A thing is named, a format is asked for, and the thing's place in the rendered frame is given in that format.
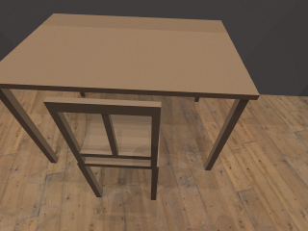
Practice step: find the table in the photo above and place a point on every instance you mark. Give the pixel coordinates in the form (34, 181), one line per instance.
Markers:
(128, 55)

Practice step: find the chair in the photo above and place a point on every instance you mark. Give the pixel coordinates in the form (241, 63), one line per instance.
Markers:
(122, 134)

